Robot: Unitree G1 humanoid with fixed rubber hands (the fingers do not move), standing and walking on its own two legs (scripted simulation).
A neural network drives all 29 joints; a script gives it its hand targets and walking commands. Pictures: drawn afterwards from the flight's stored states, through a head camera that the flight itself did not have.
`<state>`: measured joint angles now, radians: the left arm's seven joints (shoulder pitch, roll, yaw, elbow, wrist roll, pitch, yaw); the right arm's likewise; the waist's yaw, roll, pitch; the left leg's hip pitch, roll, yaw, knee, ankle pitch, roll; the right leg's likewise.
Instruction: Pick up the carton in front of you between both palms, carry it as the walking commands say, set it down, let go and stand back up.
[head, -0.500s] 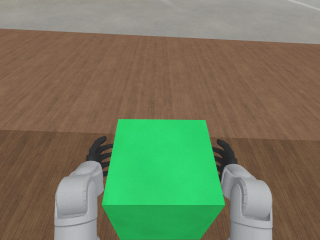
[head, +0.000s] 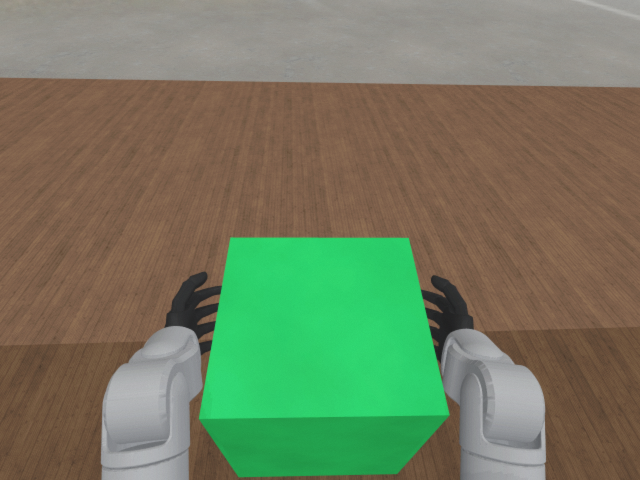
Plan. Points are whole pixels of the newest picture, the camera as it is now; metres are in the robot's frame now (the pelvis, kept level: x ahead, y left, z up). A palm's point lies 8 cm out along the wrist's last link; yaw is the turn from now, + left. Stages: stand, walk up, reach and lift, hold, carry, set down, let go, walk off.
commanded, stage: carry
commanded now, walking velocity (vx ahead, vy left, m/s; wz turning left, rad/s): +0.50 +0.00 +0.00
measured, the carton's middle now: (319, 363) +0.27 +0.00 +0.03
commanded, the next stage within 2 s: none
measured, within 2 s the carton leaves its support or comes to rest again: neither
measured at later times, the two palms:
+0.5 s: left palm (216, 161) +0.61 +0.17 +0.09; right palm (388, 164) +0.61 -0.13 +0.10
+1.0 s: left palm (244, 61) +1.00 +0.17 +0.12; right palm (367, 69) +1.00 -0.13 +0.11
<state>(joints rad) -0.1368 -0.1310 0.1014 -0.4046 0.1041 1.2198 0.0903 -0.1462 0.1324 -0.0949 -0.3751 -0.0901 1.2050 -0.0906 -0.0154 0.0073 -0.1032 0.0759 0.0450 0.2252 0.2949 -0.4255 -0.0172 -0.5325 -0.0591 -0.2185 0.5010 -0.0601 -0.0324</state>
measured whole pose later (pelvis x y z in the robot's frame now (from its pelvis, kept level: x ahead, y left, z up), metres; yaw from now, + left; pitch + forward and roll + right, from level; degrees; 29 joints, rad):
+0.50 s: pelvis +0.35 +0.02 -0.01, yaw +0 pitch +3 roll +0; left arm -0.14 -0.13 0.09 -0.42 0.10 1.22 0.09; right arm -0.14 0.13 -0.09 -0.42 -0.10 1.22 -0.09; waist 0.00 -0.02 -0.09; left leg -0.48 0.06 0.24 0.47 -0.06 0.04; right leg 0.07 -0.08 -0.20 0.38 -0.48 0.04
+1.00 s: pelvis +0.67 +0.02 -0.02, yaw +1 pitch +3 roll +0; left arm -0.52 -0.04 0.17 -0.09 0.07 1.20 0.10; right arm -0.51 0.04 -0.15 -0.10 -0.07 1.20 -0.12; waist 0.00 0.03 -0.04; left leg -0.03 0.07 0.19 0.60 -0.52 0.00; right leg -0.53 -0.03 -0.20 0.57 -0.07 -0.09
